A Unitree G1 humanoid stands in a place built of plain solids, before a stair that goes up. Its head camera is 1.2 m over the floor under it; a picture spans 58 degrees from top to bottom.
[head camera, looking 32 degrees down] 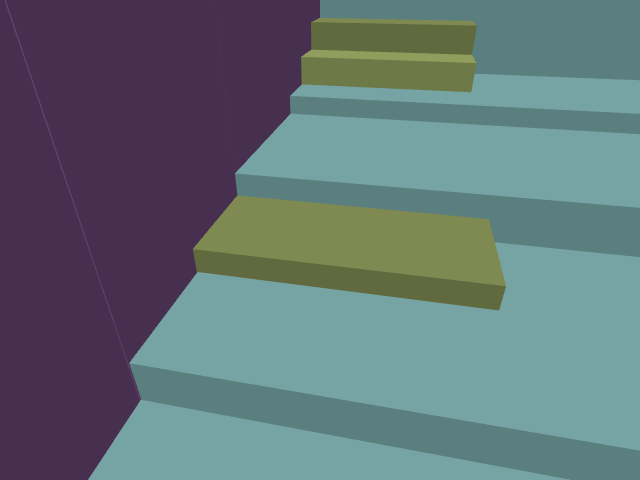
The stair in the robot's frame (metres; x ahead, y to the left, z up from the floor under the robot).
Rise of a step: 0.11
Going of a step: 0.48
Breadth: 1.15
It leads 12 degrees to the right of straight ahead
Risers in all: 3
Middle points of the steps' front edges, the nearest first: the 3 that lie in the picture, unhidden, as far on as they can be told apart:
0.81 0.03 0.17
1.28 -0.07 0.29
1.75 -0.17 0.40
